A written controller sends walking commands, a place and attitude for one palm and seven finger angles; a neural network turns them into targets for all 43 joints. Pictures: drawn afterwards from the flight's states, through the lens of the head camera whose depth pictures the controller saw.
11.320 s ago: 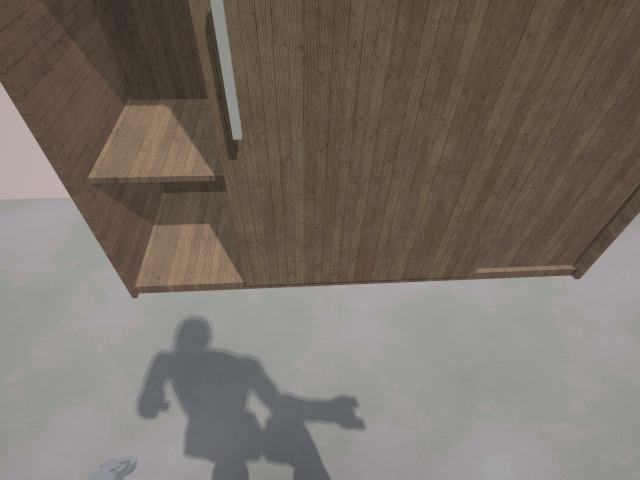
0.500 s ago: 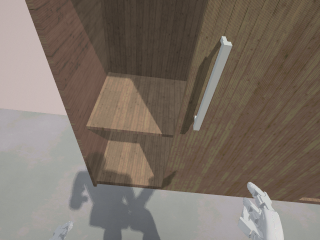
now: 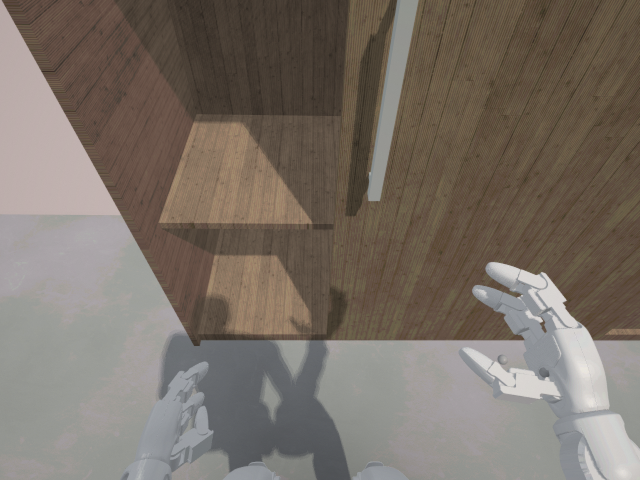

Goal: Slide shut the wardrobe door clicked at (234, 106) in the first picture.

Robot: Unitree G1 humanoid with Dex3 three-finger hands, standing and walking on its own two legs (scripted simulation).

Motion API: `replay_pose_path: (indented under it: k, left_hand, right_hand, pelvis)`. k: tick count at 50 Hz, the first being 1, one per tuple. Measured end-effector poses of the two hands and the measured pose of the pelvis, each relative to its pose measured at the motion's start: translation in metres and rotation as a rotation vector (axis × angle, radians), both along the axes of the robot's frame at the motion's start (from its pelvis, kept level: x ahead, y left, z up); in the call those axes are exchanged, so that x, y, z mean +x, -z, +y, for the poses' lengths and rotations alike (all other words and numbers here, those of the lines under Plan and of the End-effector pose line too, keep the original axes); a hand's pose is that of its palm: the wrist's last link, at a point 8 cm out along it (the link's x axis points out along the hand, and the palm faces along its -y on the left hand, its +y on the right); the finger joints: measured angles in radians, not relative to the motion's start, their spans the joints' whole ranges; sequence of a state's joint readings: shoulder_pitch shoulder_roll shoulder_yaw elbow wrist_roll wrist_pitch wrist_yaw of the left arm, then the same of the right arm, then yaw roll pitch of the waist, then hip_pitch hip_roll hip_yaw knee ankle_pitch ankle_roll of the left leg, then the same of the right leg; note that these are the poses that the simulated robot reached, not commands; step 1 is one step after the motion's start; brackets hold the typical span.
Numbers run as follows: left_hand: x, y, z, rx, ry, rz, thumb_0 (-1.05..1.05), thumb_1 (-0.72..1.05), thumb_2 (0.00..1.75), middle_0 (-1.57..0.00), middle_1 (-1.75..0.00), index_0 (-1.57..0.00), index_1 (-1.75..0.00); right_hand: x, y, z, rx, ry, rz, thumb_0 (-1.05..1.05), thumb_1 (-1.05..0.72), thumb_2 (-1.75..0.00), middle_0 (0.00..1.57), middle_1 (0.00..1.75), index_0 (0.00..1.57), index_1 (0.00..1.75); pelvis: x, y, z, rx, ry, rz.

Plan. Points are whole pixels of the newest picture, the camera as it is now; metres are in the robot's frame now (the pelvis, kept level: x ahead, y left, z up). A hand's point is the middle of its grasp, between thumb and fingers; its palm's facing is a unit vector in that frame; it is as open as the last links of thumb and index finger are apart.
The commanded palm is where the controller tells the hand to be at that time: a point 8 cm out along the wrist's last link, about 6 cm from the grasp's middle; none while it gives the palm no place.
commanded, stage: raise the hand with hooked fingers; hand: right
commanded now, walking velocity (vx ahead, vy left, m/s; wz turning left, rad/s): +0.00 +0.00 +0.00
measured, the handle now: (385, 109) +0.58 -0.07 +0.16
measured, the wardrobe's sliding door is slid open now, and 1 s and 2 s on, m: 0.41 0.41 0.41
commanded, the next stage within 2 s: move the hooked fingers beside the handle in 1.40 s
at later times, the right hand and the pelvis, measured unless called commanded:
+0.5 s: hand (579, 302) +0.28 -0.24 +0.14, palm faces +0.01 +1.00 -0.08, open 13.1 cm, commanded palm +0.25 -0.29 +0.15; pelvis +0.03 -0.01 +0.03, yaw +1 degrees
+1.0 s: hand (630, 225) +0.33 -0.28 +0.21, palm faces +0.05 +1.00 -0.08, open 14.0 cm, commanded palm +0.28 -0.31 +0.20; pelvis +0.04 +0.00 +0.05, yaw +1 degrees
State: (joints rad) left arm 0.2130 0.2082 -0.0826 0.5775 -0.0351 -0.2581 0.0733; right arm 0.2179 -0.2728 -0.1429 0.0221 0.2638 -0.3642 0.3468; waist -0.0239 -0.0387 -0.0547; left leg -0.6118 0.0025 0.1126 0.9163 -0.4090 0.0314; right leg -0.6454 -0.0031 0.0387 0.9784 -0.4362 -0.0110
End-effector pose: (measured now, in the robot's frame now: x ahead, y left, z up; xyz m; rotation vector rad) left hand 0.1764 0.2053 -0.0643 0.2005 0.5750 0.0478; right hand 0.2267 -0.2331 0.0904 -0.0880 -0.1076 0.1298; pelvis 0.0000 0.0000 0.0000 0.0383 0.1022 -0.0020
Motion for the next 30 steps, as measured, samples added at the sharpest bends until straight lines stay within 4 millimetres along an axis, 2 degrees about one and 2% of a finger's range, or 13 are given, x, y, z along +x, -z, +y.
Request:
replay_pose_path:
  k: [2, 5, 8, 11, 14, 21, 26, 30]
  left_hand:
    - [-0.016, 0.002, -0.003, -0.024, -0.042, 0.034, 0.01, 0.9, 0.9, -0.21, -0.3, -0.2, -0.3]
    - [-0.035, 0.0, 0.0, -0.035, -0.106, 0.065, 0.01, 0.9, 0.9, -0.21, -0.3, -0.21, -0.3]
    - [-0.045, -0.005, 0.007, -0.018, -0.134, 0.084, 0.01, 0.9, 0.9, -0.21, -0.3, -0.21, -0.3]
    - [-0.047, -0.008, 0.016, 0.016, -0.119, 0.096, 0.01, 0.9, 0.9, -0.21, -0.3, -0.2, -0.3]
    - [-0.04, -0.012, 0.023, 0.051, -0.092, 0.092, 0.01, 0.9, 0.9, -0.21, -0.3, -0.2, -0.3]
    - [-0.006, -0.032, 0.03, 0.084, -0.091, -0.01, 0.01, 0.9, 0.9, -0.2, -0.3, -0.2, -0.3]
    - [0.019, -0.05, 0.023, 0.067, -0.065, -0.094, 0.01, 0.9, 0.9, -0.2, -0.3, -0.2, -0.3]
    - [0.033, -0.056, 0.015, 0.046, -0.032, -0.116, 0.01, 0.9, 0.9, -0.2, -0.3, -0.2, -0.3]
  right_hand:
    - [0.014, 0.005, 0.0, 0.007, -0.037, 0.101, 0.01, -0.24, -0.62, 0.25, 0.73, 0.25, 0.73]
    - [0.022, 0.008, -0.008, 0.038, 0.006, 0.208, 0.01, -0.17, -0.59, 0.25, 0.77, 0.26, 0.78]
    - [0.019, -0.005, -0.025, 0.042, 0.109, 0.184, 0.01, -0.1, -0.56, 0.26, 0.82, 0.26, 0.82]
    - [0.012, -0.023, -0.04, 0.012, 0.184, 0.094, 0.01, -0.03, -0.53, 0.27, 0.86, 0.27, 0.87]
    - [0.009, -0.034, -0.048, -0.01, 0.19, 0.038, 0.01, 0.04, -0.5, 0.27, 0.91, 0.27, 0.91]
    - [0.022, -0.035, -0.053, 0.001, 0.111, 0.106, 0.0, 0.21, -0.43, 0.28, 1.01, 0.28, 1.02]
    - [0.032, -0.063, -0.067, 0.011, 0.151, 0.033, 0.0, 0.32, -0.38, 0.29, 1.09, 0.29, 1.09]
    - [0.039, -0.081, -0.08, 0.023, 0.183, -0.001, 0.0, 0.4, -0.34, 0.3, 1.14, 0.3, 1.14]
  pelvis:
    - [0.001, -0.005, -0.003, -0.006, -0.014, -0.002]
    - [0.006, -0.013, -0.007, -0.016, -0.035, -0.006]
    - [0.012, -0.019, -0.01, -0.022, -0.047, -0.011]
    - [0.016, -0.022, -0.012, -0.021, -0.043, -0.016]
    - [0.017, -0.023, -0.013, -0.015, -0.03, -0.021]
    - [0.022, -0.029, -0.014, -0.012, -0.02, -0.05]
    - [0.029, -0.036, -0.011, -0.014, -0.021, -0.077]
    - [0.032, -0.039, -0.008, -0.015, -0.017, -0.091]
